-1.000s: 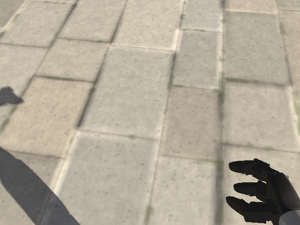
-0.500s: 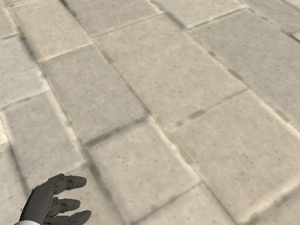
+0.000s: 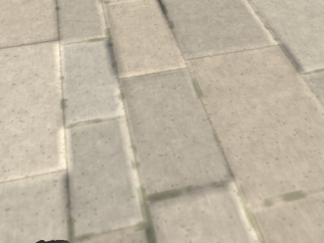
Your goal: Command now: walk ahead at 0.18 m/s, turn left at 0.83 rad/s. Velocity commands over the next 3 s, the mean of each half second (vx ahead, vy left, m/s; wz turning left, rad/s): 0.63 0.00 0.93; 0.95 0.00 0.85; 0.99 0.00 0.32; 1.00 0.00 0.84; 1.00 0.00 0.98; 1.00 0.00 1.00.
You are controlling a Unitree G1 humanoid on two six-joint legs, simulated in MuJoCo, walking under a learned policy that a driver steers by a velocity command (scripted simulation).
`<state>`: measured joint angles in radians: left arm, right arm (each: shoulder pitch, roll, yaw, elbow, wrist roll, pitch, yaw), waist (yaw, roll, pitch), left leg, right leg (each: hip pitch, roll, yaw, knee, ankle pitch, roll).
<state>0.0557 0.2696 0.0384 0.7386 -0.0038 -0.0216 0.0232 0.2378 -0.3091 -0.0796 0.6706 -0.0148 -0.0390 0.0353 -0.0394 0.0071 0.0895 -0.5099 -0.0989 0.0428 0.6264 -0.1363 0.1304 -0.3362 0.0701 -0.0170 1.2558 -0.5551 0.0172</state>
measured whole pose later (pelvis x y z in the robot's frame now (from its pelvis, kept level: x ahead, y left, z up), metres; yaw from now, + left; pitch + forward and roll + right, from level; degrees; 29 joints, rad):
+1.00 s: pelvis +0.49 +0.25 +0.01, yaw +54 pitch +0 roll +3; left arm 0.27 0.23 0.00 0.70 0.05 -0.07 -0.01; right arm 0.34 -0.31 -0.05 0.79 -0.03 -0.03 0.00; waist 0.03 0.00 0.04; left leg -0.19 -0.20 0.03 0.50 -0.32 0.16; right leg -0.59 -0.17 0.04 1.27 -0.35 0.02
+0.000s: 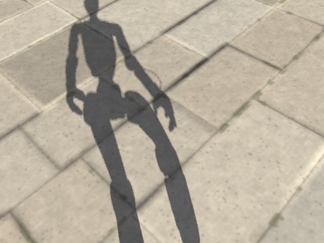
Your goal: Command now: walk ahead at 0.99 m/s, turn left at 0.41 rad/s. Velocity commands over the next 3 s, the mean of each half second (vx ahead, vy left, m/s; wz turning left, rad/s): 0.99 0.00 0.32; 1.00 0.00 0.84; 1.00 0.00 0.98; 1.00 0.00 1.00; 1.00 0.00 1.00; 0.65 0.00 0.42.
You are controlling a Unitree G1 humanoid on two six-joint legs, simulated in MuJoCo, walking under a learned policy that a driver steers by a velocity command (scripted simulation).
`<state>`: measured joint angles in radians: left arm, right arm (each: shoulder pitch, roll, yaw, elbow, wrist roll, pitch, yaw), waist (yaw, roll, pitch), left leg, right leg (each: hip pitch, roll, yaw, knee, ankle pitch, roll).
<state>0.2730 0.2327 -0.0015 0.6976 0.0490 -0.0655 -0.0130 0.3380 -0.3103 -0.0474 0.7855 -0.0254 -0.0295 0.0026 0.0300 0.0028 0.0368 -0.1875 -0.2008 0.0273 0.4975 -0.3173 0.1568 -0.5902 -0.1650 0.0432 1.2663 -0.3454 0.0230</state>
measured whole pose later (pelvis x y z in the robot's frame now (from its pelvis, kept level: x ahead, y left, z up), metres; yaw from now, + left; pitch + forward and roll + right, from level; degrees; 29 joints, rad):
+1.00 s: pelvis +0.96 +0.09 +0.01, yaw +33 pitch +2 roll +0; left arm -0.02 0.25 -0.03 0.59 0.05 -0.06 -0.02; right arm 0.48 -0.32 -0.07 0.89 0.00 -0.06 0.01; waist -0.10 0.00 0.04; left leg 0.01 -0.21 -0.18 0.31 -0.30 0.18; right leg -0.73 -0.15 0.09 0.79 -0.07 0.06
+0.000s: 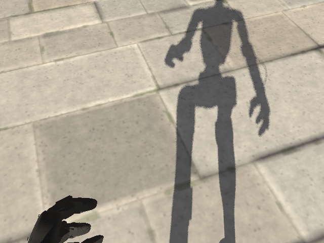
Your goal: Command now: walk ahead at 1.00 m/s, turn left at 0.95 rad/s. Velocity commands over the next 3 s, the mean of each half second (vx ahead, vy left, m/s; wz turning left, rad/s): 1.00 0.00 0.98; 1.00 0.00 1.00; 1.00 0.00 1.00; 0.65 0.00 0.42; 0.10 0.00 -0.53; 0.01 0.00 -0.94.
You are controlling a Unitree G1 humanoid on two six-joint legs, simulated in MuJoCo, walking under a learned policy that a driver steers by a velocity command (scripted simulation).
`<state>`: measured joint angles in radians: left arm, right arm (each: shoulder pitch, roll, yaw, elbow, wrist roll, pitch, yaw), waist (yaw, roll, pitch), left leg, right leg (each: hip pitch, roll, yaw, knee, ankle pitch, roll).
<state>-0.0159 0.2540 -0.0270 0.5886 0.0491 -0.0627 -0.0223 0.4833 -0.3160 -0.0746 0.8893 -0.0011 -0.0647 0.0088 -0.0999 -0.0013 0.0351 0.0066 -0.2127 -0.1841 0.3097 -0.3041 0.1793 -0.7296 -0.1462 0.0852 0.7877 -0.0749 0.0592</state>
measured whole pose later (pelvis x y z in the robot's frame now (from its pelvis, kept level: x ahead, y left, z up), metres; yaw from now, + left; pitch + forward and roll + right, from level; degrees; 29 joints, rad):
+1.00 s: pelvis +0.87 +0.26 -0.03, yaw +57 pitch +2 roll -1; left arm 0.00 0.28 -0.01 0.56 0.05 -0.07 0.01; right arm 0.44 -0.37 -0.09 0.84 0.00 -0.06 0.01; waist -0.11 0.02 0.04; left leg 0.00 -0.19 -0.29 0.77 -0.51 0.15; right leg -0.53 -0.04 0.05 0.59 -0.11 0.05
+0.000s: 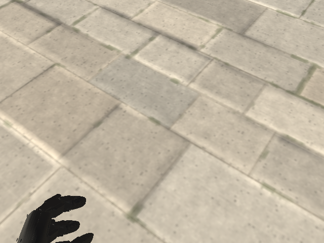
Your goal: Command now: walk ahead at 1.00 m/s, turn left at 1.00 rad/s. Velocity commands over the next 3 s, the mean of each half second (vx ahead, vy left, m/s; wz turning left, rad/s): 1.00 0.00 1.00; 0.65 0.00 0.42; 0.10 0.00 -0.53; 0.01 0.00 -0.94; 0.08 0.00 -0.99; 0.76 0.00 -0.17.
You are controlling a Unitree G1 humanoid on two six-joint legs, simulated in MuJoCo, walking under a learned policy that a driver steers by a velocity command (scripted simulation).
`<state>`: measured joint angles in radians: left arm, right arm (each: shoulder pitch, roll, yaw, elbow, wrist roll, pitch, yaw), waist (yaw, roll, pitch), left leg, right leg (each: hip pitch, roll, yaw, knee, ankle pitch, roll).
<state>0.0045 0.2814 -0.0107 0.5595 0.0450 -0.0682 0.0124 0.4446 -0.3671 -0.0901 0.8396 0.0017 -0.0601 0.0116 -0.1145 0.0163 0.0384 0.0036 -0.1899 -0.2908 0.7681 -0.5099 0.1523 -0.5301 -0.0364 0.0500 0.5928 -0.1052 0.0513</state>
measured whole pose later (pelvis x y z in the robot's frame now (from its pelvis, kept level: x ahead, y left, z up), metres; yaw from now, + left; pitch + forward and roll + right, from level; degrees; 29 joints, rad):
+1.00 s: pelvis +0.81 +0.25 +0.02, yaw +42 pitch +0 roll -2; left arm 0.18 0.26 0.03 0.72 0.02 -0.11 -0.01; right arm 0.21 -0.29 -0.04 0.80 0.02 -0.01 -0.02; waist 0.03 -0.01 0.11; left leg -0.48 -0.05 -0.13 1.31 -0.48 -0.03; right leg -0.36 0.05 -0.08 0.44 -0.08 -0.07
